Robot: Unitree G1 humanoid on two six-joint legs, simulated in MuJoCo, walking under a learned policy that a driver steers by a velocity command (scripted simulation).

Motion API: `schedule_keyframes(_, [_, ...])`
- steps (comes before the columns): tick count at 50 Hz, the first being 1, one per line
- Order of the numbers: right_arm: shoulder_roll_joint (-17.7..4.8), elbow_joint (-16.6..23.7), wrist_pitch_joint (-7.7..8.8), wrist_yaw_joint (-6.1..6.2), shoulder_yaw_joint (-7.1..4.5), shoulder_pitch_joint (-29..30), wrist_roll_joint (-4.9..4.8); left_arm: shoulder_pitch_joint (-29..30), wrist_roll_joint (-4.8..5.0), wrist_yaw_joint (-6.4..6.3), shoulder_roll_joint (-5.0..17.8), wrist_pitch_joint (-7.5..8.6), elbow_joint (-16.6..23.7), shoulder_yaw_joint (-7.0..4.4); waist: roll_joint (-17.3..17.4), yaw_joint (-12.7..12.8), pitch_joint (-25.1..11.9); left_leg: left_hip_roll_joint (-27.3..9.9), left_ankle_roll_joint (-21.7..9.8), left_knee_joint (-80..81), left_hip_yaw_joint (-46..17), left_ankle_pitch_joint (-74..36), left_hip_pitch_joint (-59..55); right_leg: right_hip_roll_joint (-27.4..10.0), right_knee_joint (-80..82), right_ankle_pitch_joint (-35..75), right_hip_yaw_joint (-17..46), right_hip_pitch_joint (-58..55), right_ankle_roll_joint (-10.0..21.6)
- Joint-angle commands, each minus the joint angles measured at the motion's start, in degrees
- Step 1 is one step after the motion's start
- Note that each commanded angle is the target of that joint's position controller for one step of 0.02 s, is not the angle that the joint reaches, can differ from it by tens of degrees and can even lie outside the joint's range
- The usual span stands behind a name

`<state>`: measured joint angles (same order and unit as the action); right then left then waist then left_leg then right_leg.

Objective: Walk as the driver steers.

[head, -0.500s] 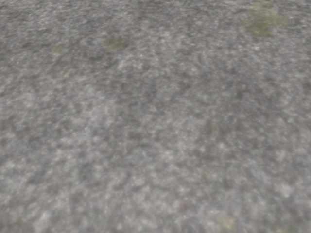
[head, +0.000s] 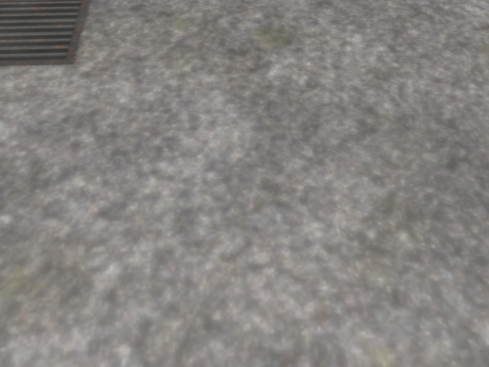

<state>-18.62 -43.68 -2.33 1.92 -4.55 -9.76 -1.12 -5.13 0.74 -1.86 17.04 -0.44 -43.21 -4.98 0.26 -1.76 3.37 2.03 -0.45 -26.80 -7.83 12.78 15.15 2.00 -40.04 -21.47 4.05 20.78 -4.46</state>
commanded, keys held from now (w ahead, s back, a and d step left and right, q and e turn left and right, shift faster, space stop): q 0.28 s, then no key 0.30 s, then e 0.42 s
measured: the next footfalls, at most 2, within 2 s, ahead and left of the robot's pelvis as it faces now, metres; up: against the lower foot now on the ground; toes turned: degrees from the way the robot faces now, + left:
right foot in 0.06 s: +0.05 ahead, -0.13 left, +0.00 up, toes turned +7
left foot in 0.48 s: +0.00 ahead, +0.13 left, +0.00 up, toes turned +15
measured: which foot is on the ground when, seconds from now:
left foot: down 0.00-0.06, up 0.08-0.46, down 0.48-0.94, up 0.96-1.00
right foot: up 0.00-0.04, down 0.06-0.48, up 0.50-0.92, down 0.94-1.00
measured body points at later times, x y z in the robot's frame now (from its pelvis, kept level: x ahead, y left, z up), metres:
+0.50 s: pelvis -0.01 +0.01 -0.01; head +0.02 +0.03 +0.44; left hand +0.03 +0.32 -0.13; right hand +0.21 -0.21 -0.10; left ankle -0.04 +0.12 -0.75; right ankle +0.01 -0.13 -0.74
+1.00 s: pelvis -0.02 -0.01 -0.01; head +0.02 -0.03 +0.44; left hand +0.05 +0.30 -0.11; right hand +0.18 -0.27 -0.13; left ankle -0.06 +0.12 -0.71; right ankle -0.03 -0.10 -0.74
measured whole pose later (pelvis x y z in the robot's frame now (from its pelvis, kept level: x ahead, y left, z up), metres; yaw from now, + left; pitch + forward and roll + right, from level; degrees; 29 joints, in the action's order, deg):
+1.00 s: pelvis -0.02 -0.01 -0.01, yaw +6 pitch +0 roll +1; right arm -17.9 -45.4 -2.7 2.5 -4.6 -3.8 0.4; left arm -11.2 0.0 0.2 17.5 -1.4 -45.4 -3.8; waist 2.1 1.1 4.3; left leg -1.5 1.4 -46.5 3.2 28.0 19.7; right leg 0.6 -33.4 -19.1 -1.9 14.2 3.2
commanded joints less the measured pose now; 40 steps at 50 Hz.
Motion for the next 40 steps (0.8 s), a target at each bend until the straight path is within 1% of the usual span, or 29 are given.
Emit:
schedule_keyframes(1, [-9.5, 4.4, -0.03, 0.09, -2.29, 3.7, -0.59, -2.6, 0.29, 0.79, 5.1, 1.42, 2.6, -1.34, 10.4, 1.9, -7.3, -11.3, -9.7, 4.4, -15.6, -14.4, -4.1, 1.5, 12.2, 6.3, -1.6, -5.9, 0.9])
schedule_keyframes(2, [-8.8, 4.7, -0.16, 0.24, -2.01, 4.2, -0.92, -4.6, 0.15, 0.94, 5.5, 1.66, 1.8, -1.63, 9.7, 3.1, -7.2, -9.4, -7.8, 2.9, -15.6, -10.5, -2.1, 1.1, 18.8, 11.5, -1.9, -10.1, 1.8])
schedule_keyframes(3, [-6.7, 4.7, -0.12, 0.37, -1.42, 2.6, -0.50, -6.5, -0.43, 0.68, 8.1, 1.71, 1.5, -2.36, 5.5, 2.7, -8.2, -6.6, -4.8, -2.1, -13.5, -1.6, 2.9, -5.2, 21.3, 14.0, 2.9, -16.3, 4.1])
schedule_keyframes(4, [-2.8, 5.5, 0.19, 0.13, -0.38, 0.0, 0.36, -5.7, -1.67, 0.03, 13.4, 1.20, 2.3, -3.32, -11.2, -0.3, -8.4, 2.2, -0.7, -15.5, -3.9, 16.3, 13.4, -18.4, 22.9, 22.6, 17.8, -20.6, 11.1])
schedule_keyframes(5, [-6.9, 5.8, 0.72, 0.18, -1.71, -0.3, 0.31, -4.4, -3.79, 0.52, 12.2, 1.49, 3.3, -2.86, -14.2, 0.6, -7.6, 2.3, 1.5, -28.6, -1.3, 25.3, 17.0, -25.7, 24.7, 24.1, 26.1, -14.9, 19.0])
schedule_keyframes(6, [-10.7, 4.6, 0.63, 0.17, -3.05, -1.2, -0.05, -1.5, -3.70, 0.58, 8.9, 2.00, 4.5, -1.72, -9.0, -0.3, -5.9, 0.0, 2.2, -36.3, -2.3, 21.9, 16.6, -23.9, 25.1, 21.2, 21.9, -12.0, 19.7])
schedule_keyframes(7, [-10.6, 3.5, 0.13, 0.19, -3.48, -2.1, -0.11, 1.3, -2.75, 0.40, 7.0, 2.17, 4.7, -1.19, -7.5, -1.4, -4.3, -0.7, 2.8, -39.3, -1.3, 17.8, 17.0, -20.0, 24.7, 17.6, 15.9, -10.7, 17.2])
schedule_keyframes(8, [-9.4, 2.6, -0.50, 0.38, -3.41, -2.9, 0.05, 2.6, -1.79, 0.10, 5.9, 2.19, 5.1, -0.77, -7.2, -1.3, -3.5, -1.0, 3.8, -41.4, -0.6, 14.3, 18.0, -17.2, 24.8, 14.5, 11.7, -11.0, 15.5])
schedule_keyframes(9, [-8.3, 2.8, -0.86, 0.27, -3.18, -2.5, 0.08, 2.6, -1.32, -0.28, 5.6, 2.12, 4.9, -0.48, -7.7, -0.6, -2.5, -1.4, 4.7, -42.8, 0.1, 11.8, 19.0, -16.4, 24.8, 15.7, 9.1, -11.0, 15.4])
schedule_keyframes(10, [-7.3, 3.5, -0.92, 0.02, -2.86, -1.5, -0.10, 1.7, -1.37, -0.67, 5.6, 1.91, 4.6, -0.32, -8.0, 0.0, -2.2, -1.7, 5.4, -42.0, 1.7, 10.2, 19.0, -15.3, 25.0, 16.9, 6.4, -10.9, 15.6])
schedule_keyframes(12, [-5.7, 5.6, -0.69, -0.41, -2.19, 1.7, -0.52, -1.4, -1.74, -1.39, 6.2, 1.43, 3.9, -0.41, -8.6, 2.3, -3.0, -2.7, 6.6, -37.0, 3.7, 8.7, 20.4, -15.8, 24.9, 18.9, 4.3, -15.1, 16.8])
schedule_keyframes(15, [-4.1, 7.5, -0.50, -1.20, -1.19, 3.8, -0.04, -3.7, -1.62, -1.48, 8.2, 0.92, 3.3, -1.05, -8.4, 4.2, -5.4, -4.6, 7.0, -28.3, 5.0, 10.2, 17.6, -17.8, 23.8, 22.2, 3.0, -18.9, 17.9])
schedule_keyframes(17, [-3.1, 8.0, -0.42, -1.66, -0.50, 3.6, 0.34, -3.0, -1.24, -0.77, 9.6, 0.68, 3.2, -1.46, -8.9, 4.1, -6.1, -4.5, 6.1, -22.2, 7.0, 12.2, 11.7, -18.0, 23.0, 25.3, 1.2, -16.6, 18.1])
schedule_keyframes(20, [-4.1, 7.6, -0.63, -1.98, -0.63, 1.7, 0.35, -2.7, -0.26, 0.37, 10.6, 0.50, 2.6, -1.61, -9.6, 3.4, -6.6, -2.9, 4.3, -13.5, 9.5, 10.3, 5.6, -18.8, 20.7, 30.1, 0.7, -15.6, 18.0])
schedule_keyframes(22, [-3.7, 5.9, -0.70, -2.26, -0.67, -2.4, 0.53, -1.4, 0.89, 0.65, 10.0, 0.37, 2.0, -1.18, -8.7, 0.6, -6.8, -1.6, 1.6, 0.2, 11.0, 0.2, -2.3, -17.6, 16.5, 30.0, -0.9, -13.2, 15.4])
schedule_keyframes(23, [-4.9, 5.4, -0.73, -2.12, -0.96, -3.6, 0.69, -4.3, 0.98, 0.83, 8.1, 0.54, 0.5, -0.51, -6.4, 0.3, -7.1, -1.8, -0.1, 7.1, 9.4, -6.9, -8.8, -15.8, 13.5, 25.6, -2.8, -9.6, 11.8])
schedule_keyframes(24, [-8.7, 5.7, -0.76, -1.43, -1.66, -4.9, 0.77, -6.4, -1.14, 1.28, 4.5, 0.94, 0.4, 0.73, 4.1, 1.7, -10.0, -10.8, -2.7, 7.8, -2.4, -22.8, -18.3, -11.3, 3.9, 11.7, -7.6, -1.9, 6.1])
schedule_keyframes(25, [-10.9, 7.2, -0.34, -1.23, -1.46, -1.9, 2.10, -4.8, -2.53, 1.17, 2.1, 1.13, 2.5, 1.61, 15.4, 2.7, -9.1, -22.9, -13.2, 7.3, -15.2, -31.0, -15.5, -5.2, -2.9, -12.4, -8.7, 6.8, 1.4])
schedule_keyframes(26, [-7.6, 7.2, 0.87, -1.63, -0.74, -1.9, 3.09, -1.2, -1.54, 0.45, 6.5, 0.64, 2.6, 0.38, 9.8, -0.7, -9.4, -23.3, -18.2, 8.2, -14.9, -26.9, -10.9, -6.1, -11.8, -16.2, -3.6, 5.8, 0.3])
schedule_keyframes(27, [-6.2, 6.4, 1.87, -1.77, -0.13, 0.2, 3.09, -1.8, -0.53, 0.37, 7.5, 0.20, 2.1, -0.20, 9.2, 0.8, -7.6, -20.3, -16.7, 8.6, -10.6, -23.7, -9.0, -6.3, -15.4, -13.8, -2.3, 6.1, 0.4])
schedule_keyframes(28, [-6.3, 6.1, 2.49, -1.77, -0.27, 2.2, 2.55, -3.1, -0.44, 0.07, 7.4, -0.19, 0.8, -0.50, 8.6, 1.6, -6.5, -17.2, -14.1, 8.9, -7.7, -19.4, -8.8, -6.3, -16.1, -11.0, -1.9, 7.0, 0.5])
schedule_keyframes(29, [-5.6, 5.9, 2.91, -1.66, -0.03, 3.8, 1.88, -3.7, -0.79, -0.31, 7.8, -0.60, 0.0, -0.81, 8.6, 1.9, -5.5, -16.2, -12.5, 8.8, -6.5, -19.9, -8.7, -6.6, -16.2, -8.0, -1.3, 7.7, 0.1])
schedule_keyframes(31, [-1.6, 4.4, 3.39, -1.36, 1.46, 4.8, 2.24, -7.0, -0.65, -0.10, 5.7, -0.83, -2.3, -0.30, 7.3, 3.4, -6.5, -14.2, -11.6, 8.6, -1.4, -25.1, -6.8, -6.5, -14.4, -2.9, -0.9, 2.4, -0.8])
schedule_keyframes(32, [-0.9, 3.7, 3.47, -1.29, 1.60, 5.1, 2.41, -7.8, -0.34, 0.13, 4.6, -0.81, -3.0, 0.10, 7.3, 3.5, -6.8, -13.3, -11.1, 8.4, 0.7, -24.5, -7.0, -6.7, -10.9, -1.3, -1.2, 0.6, -1.0])
schedule_keyframes(33, [-1.1, 3.2, 3.43, -1.19, 1.53, 5.4, 2.51, -6.8, -0.17, 0.27, 4.1, -0.74, -3.0, 0.49, 7.3, 2.8, -6.5, -12.8, -10.8, 8.1, 1.9, -23.3, -7.0, -6.7, -7.3, -0.5, -1.8, -0.9, -1.0])
schedule_keyframes(34, [-2.3, 2.8, 3.27, -0.99, 1.21, 5.0, 2.58, -4.9, -0.08, 0.32, 4.3, -0.69, -2.3, 0.66, 7.4, 1.8, -6.0, -13.2, -11.1, 7.9, 1.8, -22.4, -7.4, -6.3, -4.9, -0.7, -2.4, -1.4, -0.9])
schedule_keyframes(36, [-5.8, 1.9, 2.55, -0.48, 0.07, 4.1, 2.23, -3.0, 0.31, 0.29, 6.2, -0.75, -1.0, 0.38, 7.2, 0.6, -5.3, -15.6, -12.8, 7.4, -0.3, -21.2, -8.8, -5.5, -3.7, -3.0, -3.3, -0.3, -0.6])
schedule_keyframes(37, [-6.8, 1.7, 2.17, -0.25, -0.34, 3.9, 1.97, -3.0, 0.53, 0.28, 6.8, -0.85, -0.6, 0.23, 7.1, 0.3, -5.0, -16.9, -13.5, 7.4, -1.5, -20.7, -9.4, -5.4, -3.9, -4.0, -3.6, 0.6, -0.4])
schedule_keyframes(40, [-7.2, 1.6, 1.36, 0.31, -0.91, 4.4, 1.50, -3.5, 0.72, 0.42, 6.6, -1.23, -0.1, 0.15, 6.6, 0.3, -4.1, -19.9, -14.5, 7.4, -3.1, -21.6, -10.5, -5.6, -5.4, -6.0, -4.1, 2.6, 0.5])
